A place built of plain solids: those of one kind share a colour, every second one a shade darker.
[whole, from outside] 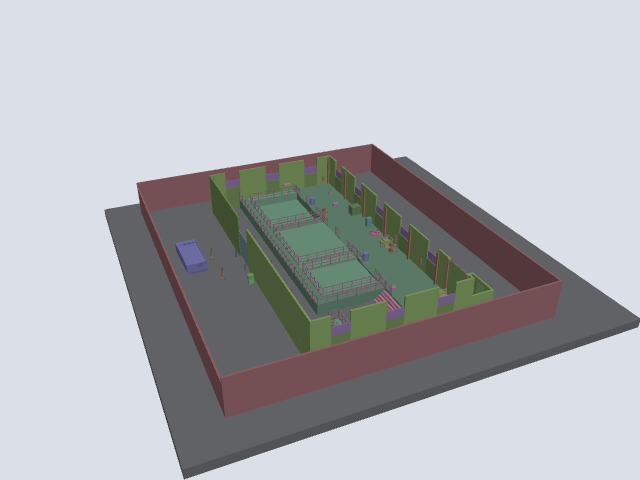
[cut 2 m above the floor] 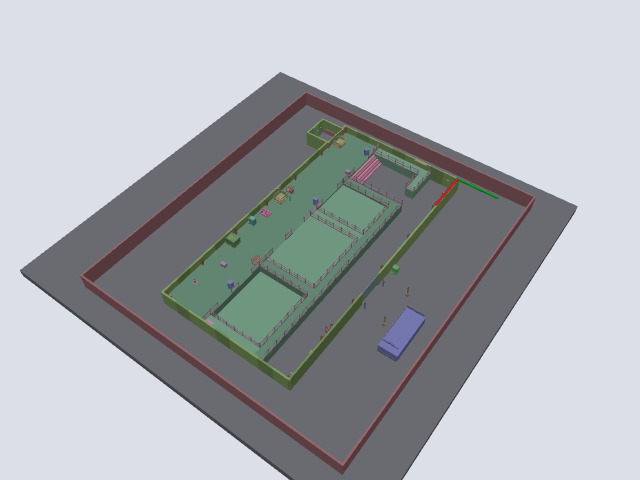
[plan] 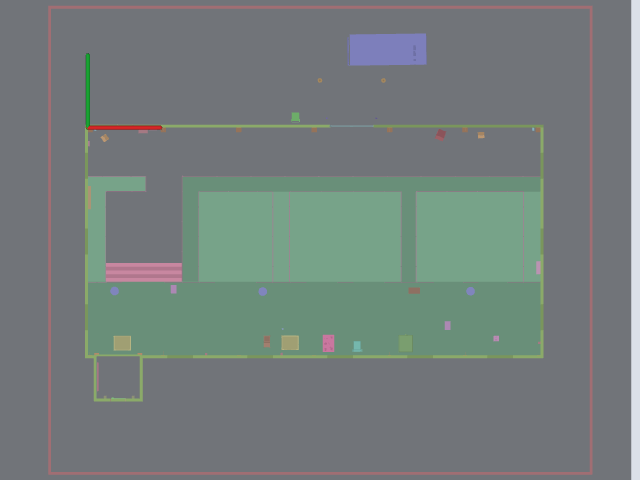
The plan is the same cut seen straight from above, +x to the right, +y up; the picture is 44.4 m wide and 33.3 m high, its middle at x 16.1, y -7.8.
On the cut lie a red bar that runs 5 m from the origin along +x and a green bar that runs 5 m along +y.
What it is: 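A works' hall with a row of bays behind a railed edge, a stair in one of them; one tall room; a strip of floor behind the doors, a deck 1.11 m over it that fills the rest, and 3 sunk grounds in the deck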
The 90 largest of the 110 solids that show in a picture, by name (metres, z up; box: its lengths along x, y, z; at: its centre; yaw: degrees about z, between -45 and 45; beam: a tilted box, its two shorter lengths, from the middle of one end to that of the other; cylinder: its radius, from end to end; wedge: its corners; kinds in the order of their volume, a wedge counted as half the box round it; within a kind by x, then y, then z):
{
 "raised_floor_bank_1": {"box": [1.25, 6.25, 1.16], "at": [0.62, -7.58, 0.53]},
 "raised_floor_bank_2": {"box": [4.05, 1.1, 1.16], "at": [2.02, -3.9, 0.53]},
 "raised_floor_bank_3": {"box": [1.2, 6.25, 1.16], "at": [7.1, -7.58, 0.53]},
 "raised_floor_bank_4": {"box": [5.1, 6.25, 0.98], "at": [10.25, -7.58, 0.44]},
 "raised_floor_bank_5": {"box": [1.2, 6.25, 1.16], "at": [13.4, -7.58, 0.53]},
 "raised_floor_bank_6": {"box": [31.4, 5.1, 1.16], "at": [15.7, -13.25, 0.53]},
 "raised_floor_bank_7": {"box": [7.7, 6.25, 1.16], "at": [17.85, -7.58, 0.53]},
 "raised_floor_bank_8": {"box": [24.9, 1.1, 1.16], "at": [18.95, -3.9, 0.53]},
 "raised_floor_bank_9": {"box": [1.1, 6.25, 1.16], "at": [22.25, -7.58, 0.53]},
 "raised_floor_bank_10": {"box": [7.4, 6.25, 0.29], "at": [26.5, -7.58, 0.1]},
 "raised_floor_bank_11": {"box": [1.2, 6.25, 1.16], "at": [30.8, -7.58, 0.53]},
 "yard_bound_1": {"box": [0.2, 32.54, 4.16], "at": [-2.66, -7.82, 2.03]},
 "yard_bound_2": {"box": [37.76, 0.2, 4.16], "at": [16.12, -23.99, 2.03]},
 "yard_bound_3": {"box": [37.76, 0.2, 3.46], "at": [16.12, 8.35, 1.68]},
 "yard_bound_4": {"box": [0.2, 32.54, 4.16], "at": [34.91, -7.82, 2.03]},
 "wall_1": {"box": [0.2, 1.96, 5.05], "at": [-0.1, -15.03, 2.48]},
 "wall_2": {"box": [0.2, 1.81, 3.0], "at": [-0.1, -13.15, 1.45]},
 "wall_3": {"box": [0.2, 3.46, 5.05], "at": [-0.1, -10.53, 2.48]},
 "wall_4": {"box": [0.2, 1.81, 3.0], "at": [-0.1, -7.9, 1.45]},
 "wall_5": {"box": [0.2, 3.46, 5.05], "at": [-0.1, -5.28, 2.48]},
 "wall_6": {"box": [0.2, 1.81, 3.0], "at": [-0.1, -2.65, 1.45]},
 "wall_7": {"box": [0.2, 1.96, 5.05], "at": [-0.1, -0.78, 2.48]},
 "wall_8": {"box": [0.8, 0.2, 5.05], "at": [0.2, -15.9, 2.48]},
 "wall_9": {"box": [0.2, 3.2, 2.55], "at": [0.5, -17.4, 1.23]},
 "wall_10": {"box": [3.4, 0.2, 2.55], "at": [2.1, -18.9, 1.23]},
 "wall_11": {"box": [3.0, 0.06, 2.55], "at": [2.1, -15.83, 1.23]},
 "wall_12": {"box": [3.12, 0.06, 5.05], "at": [2.1, -15.77, 2.48]},
 "wall_13": {"box": [0.2, 3.2, 2.55], "at": [3.7, -17.4, 1.23]},
 "wall_14": {"box": [1.91, 0.2, 5.05], "at": [4.55, -15.9, 2.48]},
 "wall_15": {"box": [1.81, 0.2, 3.0], "at": [6.4, -15.9, 1.45]},
 "wall_16": {"box": [17.01, 0.2, 5.05], "at": [8.3, 0.1, 2.48]},
 "wall_17": {"box": [3.76, 0.2, 5.05], "at": [9.18, -15.9, 2.48]},
 "wall_18": {"box": [1.81, 0.2, 3.0], "at": [11.95, -15.9, 1.45]},
 "wall_19": {"box": [3.76, 0.2, 5.05], "at": [14.72, -15.9, 2.48]},
 "wall_20": {"box": [1.81, 0.2, 3.0], "at": [17.5, -15.9, 1.45]},
 "wall_21": {"box": [3.76, 0.2, 5.05], "at": [20.27, -15.9, 2.48]},
 "wall_22": {"box": [1.81, 0.2, 3.0], "at": [23.05, -15.9, 1.45]},
 "wall_23": {"box": [11.81, 0.2, 5.05], "at": [25.7, 0.1, 2.48]},
 "wall_24": {"box": [3.76, 0.2, 5.05], "at": [25.82, -15.9, 2.48]},
 "wall_25": {"box": [1.81, 0.2, 3.0], "at": [28.6, -15.9, 1.45]},
 "wall_26": {"box": [2.11, 0.2, 5.05], "at": [30.55, -15.9, 2.48]},
 "wall_27": {"box": [0.2, 1.96, 5.05], "at": [31.5, -15.03, 2.48]},
 "wall_28": {"box": [0.2, 1.81, 3.0], "at": [31.5, -13.15, 1.45]},
 "wall_29": {"box": [0.2, 3.46, 5.05], "at": [31.5, -10.53, 2.48]},
 "wall_30": {"box": [0.2, 1.81, 3.0], "at": [31.5, -7.9, 1.45]},
 "wall_31": {"box": [0.2, 3.46, 5.05], "at": [31.5, -5.28, 2.48]},
 "wall_32": {"box": [0.2, 1.81, 3.0], "at": [31.5, -2.65, 1.45]},
 "wall_33": {"box": [0.2, 1.96, 5.05], "at": [31.5, -0.78, 2.48]},
 "beyond_van_1": {"box": [0.1, 1.96, 0.2], "at": [18.05, 5.29, 0.44], "yaw": 0.7},
 "beyond_van_2": {"box": [0.02, 1.96, 1.13], "at": [18.06, 5.29, 0.86], "yaw": 0.7},
 "beyond_van_3": {"box": [5.29, 2.15, 1.0], "at": [20.82, 5.42, 0.79], "yaw": 0.7},
 "door_landing_1": {"box": [5.27, 0.28, 0.97], "at": [3.88, -10.58, 0.44]},
 "door_landing_2": {"box": [5.27, 0.56, 0.79], "at": [3.88, -10.46, 0.34]},
 "door_landing_3": {"box": [5.27, 0.78, 0.6], "at": [3.88, -10.31, 0.25]},
 "door_landing_4": {"box": [5.27, 0.78, 0.42], "at": [3.88, -10.05, 0.16]},
 "door_landing_5": {"box": [5.27, 0.78, 0.23], "at": [3.88, -9.79, 0.07]},
 "ibc_1": {"box": [0.88, 1.08, 1.15], "at": [22.05, -14.99, 1.64]},
 "ibc_2": {"box": [0.95, 1.16, 1.21], "at": [22.05, -14.99, 1.67]},
 "window_pane_1": {"box": [0.1, 1.8, 0.91], "at": [-0.15, -13.15, 3.39]},
 "window_pane_2": {"box": [0.1, 1.8, 0.91], "at": [-0.15, -7.9, 3.39]},
 "window_pane_3": {"box": [0.1, 1.8, 0.91], "at": [-0.15, -2.65, 3.39]},
 "window_pane_4": {"box": [1.8, 0.1, 0.91], "at": [6.4, -15.95, 3.39]},
 "window_pane_5": {"box": [1.8, 0.1, 0.91], "at": [11.95, -15.95, 3.39]},
 "window_pane_6": {"box": [1.8, 0.1, 0.91], "at": [17.5, -15.95, 3.39]},
 "window_pane_7": {"box": [1.8, 0.1, 0.91], "at": [23.05, -15.95, 3.39]},
 "window_pane_8": {"box": [0.1, 1.8, 0.91], "at": [31.55, -13.15, 3.39]},
 "window_pane_9": {"box": [0.1, 1.8, 0.91], "at": [31.55, -7.9, 3.39]},
 "window_pane_10": {"box": [0.1, 1.8, 0.91], "at": [31.55, -2.65, 3.39]},
 "stillage_1": {"box": [1.08, 0.88, 0.4], "at": [2.38, -14.96, 1.26]},
 "stillage_2": {"box": [1.08, 0.88, 0.43], "at": [14.02, -14.93, 1.28]},
 "drum_1": {"cylinder": 0.3, "from": [1.85, -11.34, 1.11], "to": [1.85, -11.34, 1.98]},
 "drum_2": {"cylinder": 0.3, "from": [12.13, -11.38, 1.11], "to": [12.13, -11.38, 1.98]},
 "drum_3": {"cylinder": 0.3, "from": [26.55, -11.35, 1.11], "to": [26.55, -11.35, 1.98]},
 "wheelie_bin_1": {"box": [0.43, 0.55, 1.06], "at": [18.68, -15.12, 1.59]},
 "wheelie_bin_2": {"box": [0.51, 0.62, 1.12], "at": [18.68, -15.12, 1.62]},
 "roller_shutter_1": {"box": [2.86, 0.07, 0.14], "at": [18.3, 0.1, 0.39]},
 "roller_shutter_2": {"box": [2.86, 0.06, 3.01], "at": [18.3, 0.12, 1.79]},
 "pier_1": {"box": [0.34, 0.17, 5.05], "at": [3.6, -15.71, 2.48]},
 "deck_rail_1": {"box": [24.84, 0.024, 0.1], "at": [18.98, -3.38, 1.16]},
 "deck_rail_2": {"box": [24.84, 0.05, 0.05], "at": [18.98, -3.38, 1.5]},
 "deck_rail_3": {"box": [24.84, 0.05, 0.05], "at": [18.98, -3.38, 1.81]},
 "deck_rail_4": {"box": [24.84, 0.05, 0.05], "at": [18.98, -3.38, 2.13]},
 "carton_1": {"box": [0.4, 0.6, 0.4], "at": [5.95, -11.22, 1.31]},
 "carton_2": {"box": [0.4, 0.6, 0.4], "at": [24.95, -13.74, 1.31]},
 "pallet_load_1": {"box": [0.8, 1.2, 0.2], "at": [16.69, -14.98, 1.16]},
 "coat_hooks_1": {"box": [0.21, 1.61, 0.5], "at": [0.11, -4.86, 2.16]},
 "beyond_wheeled_bin_1": {"box": [0.53, 0.6, 0.4], "at": [14.4, 0.75, 0.82], "yaw": -0.4},
 "radiator_1": {"box": [0.1, 2.0, 0.6], "at": [0.69, -17.3, 0.45]},
 "door_leaf_1": {"box": [1.0, 0.044, 2.15], "at": [2.1, -18.8, 1.02]},
 "signing_shelf_1": {"box": [0.3, 0.9, 0.26], "at": [31.25, -9.72, 2.06]}
}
